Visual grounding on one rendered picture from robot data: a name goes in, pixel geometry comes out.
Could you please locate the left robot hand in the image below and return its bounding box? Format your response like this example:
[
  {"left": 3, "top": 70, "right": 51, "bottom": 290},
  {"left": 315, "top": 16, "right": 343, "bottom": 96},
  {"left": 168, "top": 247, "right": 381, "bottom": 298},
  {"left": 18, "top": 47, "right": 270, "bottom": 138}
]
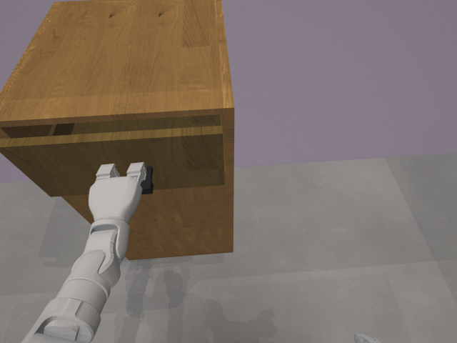
[{"left": 89, "top": 162, "right": 146, "bottom": 224}]

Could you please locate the left robot forearm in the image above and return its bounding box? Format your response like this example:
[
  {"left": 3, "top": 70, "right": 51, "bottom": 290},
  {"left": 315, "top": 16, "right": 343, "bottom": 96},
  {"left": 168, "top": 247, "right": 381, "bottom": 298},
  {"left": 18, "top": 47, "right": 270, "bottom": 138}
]
[{"left": 21, "top": 218, "right": 130, "bottom": 343}]

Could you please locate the cabinet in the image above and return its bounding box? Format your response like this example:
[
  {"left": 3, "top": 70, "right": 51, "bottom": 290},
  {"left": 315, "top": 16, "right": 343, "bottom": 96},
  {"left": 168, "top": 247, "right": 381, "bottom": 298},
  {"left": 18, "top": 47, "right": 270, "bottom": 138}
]
[{"left": 0, "top": 0, "right": 234, "bottom": 260}]

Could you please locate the handle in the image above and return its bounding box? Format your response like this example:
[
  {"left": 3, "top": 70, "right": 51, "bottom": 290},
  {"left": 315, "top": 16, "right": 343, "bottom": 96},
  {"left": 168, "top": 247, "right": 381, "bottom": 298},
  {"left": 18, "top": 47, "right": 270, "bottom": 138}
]
[{"left": 141, "top": 166, "right": 154, "bottom": 194}]

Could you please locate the drawer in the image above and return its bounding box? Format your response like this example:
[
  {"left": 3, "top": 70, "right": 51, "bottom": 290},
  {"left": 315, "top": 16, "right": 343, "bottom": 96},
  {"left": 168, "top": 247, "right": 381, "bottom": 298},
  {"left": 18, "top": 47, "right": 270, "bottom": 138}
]
[{"left": 0, "top": 114, "right": 225, "bottom": 197}]

